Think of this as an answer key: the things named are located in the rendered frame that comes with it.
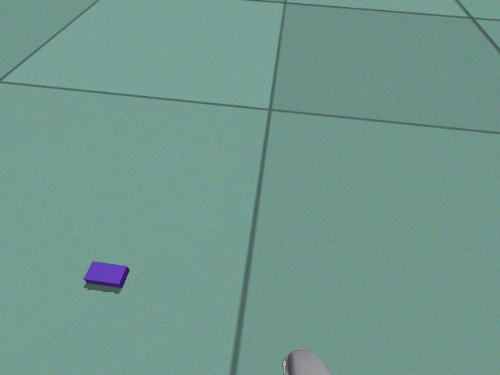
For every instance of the small box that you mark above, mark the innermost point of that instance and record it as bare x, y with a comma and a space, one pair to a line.
106, 274

